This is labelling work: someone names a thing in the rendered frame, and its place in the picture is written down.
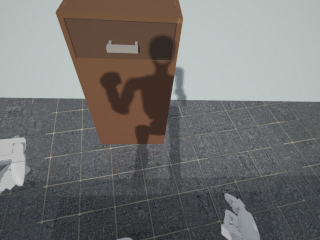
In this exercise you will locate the left robot hand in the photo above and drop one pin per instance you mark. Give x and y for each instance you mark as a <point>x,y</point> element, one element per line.
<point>12,156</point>

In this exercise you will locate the cabinet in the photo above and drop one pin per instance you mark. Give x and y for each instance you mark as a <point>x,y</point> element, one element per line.
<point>128,99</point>

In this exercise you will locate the right robot hand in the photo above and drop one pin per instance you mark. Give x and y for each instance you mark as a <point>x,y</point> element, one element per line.
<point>240,227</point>

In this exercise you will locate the handle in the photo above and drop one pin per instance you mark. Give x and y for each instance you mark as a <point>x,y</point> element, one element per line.
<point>121,48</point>

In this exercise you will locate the drawer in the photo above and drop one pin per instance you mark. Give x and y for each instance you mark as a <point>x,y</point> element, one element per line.
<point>90,37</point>

